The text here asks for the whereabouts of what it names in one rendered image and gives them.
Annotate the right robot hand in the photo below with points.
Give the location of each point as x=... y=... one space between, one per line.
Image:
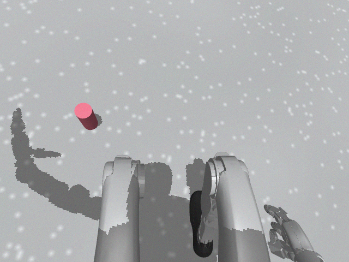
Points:
x=295 y=239

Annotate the right robot foot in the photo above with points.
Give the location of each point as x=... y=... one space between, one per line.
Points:
x=201 y=249

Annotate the right robot arm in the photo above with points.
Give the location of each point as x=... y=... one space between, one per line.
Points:
x=308 y=256

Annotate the can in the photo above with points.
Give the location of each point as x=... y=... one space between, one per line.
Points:
x=85 y=114

